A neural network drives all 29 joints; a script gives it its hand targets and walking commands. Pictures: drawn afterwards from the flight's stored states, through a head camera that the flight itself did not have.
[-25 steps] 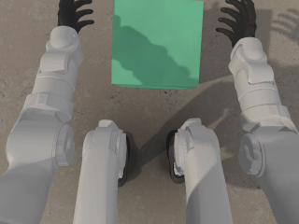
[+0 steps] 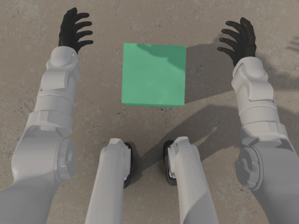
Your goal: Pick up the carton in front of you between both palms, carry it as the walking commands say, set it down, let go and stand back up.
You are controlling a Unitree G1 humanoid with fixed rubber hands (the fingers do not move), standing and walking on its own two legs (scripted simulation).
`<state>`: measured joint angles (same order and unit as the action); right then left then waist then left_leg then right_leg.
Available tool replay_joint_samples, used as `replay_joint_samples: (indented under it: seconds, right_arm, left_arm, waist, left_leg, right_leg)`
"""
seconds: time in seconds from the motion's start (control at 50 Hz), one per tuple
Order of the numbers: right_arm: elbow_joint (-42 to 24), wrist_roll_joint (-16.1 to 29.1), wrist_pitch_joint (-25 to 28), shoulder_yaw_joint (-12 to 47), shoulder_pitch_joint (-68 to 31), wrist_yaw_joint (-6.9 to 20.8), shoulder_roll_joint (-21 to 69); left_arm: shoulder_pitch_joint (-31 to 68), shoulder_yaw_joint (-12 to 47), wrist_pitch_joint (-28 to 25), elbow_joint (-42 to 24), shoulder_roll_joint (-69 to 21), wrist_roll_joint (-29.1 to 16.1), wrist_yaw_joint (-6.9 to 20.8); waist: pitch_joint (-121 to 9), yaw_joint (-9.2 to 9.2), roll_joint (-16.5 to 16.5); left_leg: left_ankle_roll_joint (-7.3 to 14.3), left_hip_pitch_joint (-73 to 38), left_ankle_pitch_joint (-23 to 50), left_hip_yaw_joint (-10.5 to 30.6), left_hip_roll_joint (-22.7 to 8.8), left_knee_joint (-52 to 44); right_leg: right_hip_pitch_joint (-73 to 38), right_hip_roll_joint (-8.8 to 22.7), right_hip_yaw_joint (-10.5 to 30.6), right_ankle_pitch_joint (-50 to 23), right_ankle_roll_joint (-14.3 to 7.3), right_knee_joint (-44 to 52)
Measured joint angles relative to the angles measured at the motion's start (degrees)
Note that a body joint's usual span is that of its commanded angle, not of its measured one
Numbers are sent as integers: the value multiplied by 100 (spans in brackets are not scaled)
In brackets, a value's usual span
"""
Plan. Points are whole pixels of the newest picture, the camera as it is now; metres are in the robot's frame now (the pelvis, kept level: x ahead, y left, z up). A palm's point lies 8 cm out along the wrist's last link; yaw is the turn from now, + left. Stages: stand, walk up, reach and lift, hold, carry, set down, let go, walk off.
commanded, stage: set down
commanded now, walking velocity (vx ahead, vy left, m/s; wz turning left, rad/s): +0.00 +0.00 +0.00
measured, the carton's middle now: (152, 80) +0.49 -0.02 -0.41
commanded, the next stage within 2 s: let go in 0.26 s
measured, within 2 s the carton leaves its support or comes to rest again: neither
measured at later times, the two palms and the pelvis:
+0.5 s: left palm (28, 47) +0.47 +0.19 +0.02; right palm (288, 57) +0.45 -0.22 +0.02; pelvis +0.04 +0.00 +0.14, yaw +1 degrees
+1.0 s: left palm out of the picture +0.31 +0.22 +0.14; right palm out of the picture +0.30 -0.24 +0.15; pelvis +0.10 +0.00 +0.23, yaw +0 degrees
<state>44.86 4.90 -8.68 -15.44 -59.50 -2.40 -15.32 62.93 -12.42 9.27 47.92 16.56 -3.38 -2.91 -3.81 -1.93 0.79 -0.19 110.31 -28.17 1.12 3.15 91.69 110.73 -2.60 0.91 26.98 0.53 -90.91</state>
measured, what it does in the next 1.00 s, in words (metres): rises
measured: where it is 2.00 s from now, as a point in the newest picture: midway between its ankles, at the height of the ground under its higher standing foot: (148, 171)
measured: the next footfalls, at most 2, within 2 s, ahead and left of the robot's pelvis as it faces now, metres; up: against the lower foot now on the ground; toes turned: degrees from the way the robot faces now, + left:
none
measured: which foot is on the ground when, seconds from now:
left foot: down 0.00-1.00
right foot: down 0.00-1.00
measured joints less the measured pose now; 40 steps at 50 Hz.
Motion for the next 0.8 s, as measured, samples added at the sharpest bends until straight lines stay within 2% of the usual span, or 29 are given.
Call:
replay_joint_samples:
  seconds: [0.26,0.38,0.52,0.62,0.8]
  right_arm:
    - [101,-329,208,-224,434,210,203]
    - [80,-615,281,-232,770,306,289]
    - [-542,-903,306,79,2148,494,360]
    - [-879,-801,436,319,3193,566,354]
    - [-1111,-565,812,731,4756,570,425]
  left_arm:
    - [-466,-218,-190,64,-206,313,180]
    - [-813,-288,-256,13,-342,607,194]
    - [-2269,-87,-271,-767,-607,850,146]
    - [-3377,113,-427,-1148,-645,712,214]
    - [-4945,403,-825,-1371,-645,570,359]
  waist:
    - [-296,6,0]
    - [-337,16,-9]
    - [-231,58,-30]
    - [-137,64,-50]
    - [-161,62,-108]
  left_leg:
    - [9,-1343,470,54,-18,-1735]
    - [5,-1969,706,82,-30,-2501]
    - [3,-3161,879,117,-37,-3427]
    - [1,-4166,932,151,-58,-4008]
    - [7,-5879,995,167,-106,-4900]
  right_leg:
    - [-1348,26,45,-455,-11,1725]
    - [-1973,37,56,-685,-25,2484]
    - [-3154,61,64,-833,-65,3373]
    - [-4157,60,57,-879,-94,3944]
    - [-5859,45,81,-944,-121,4824]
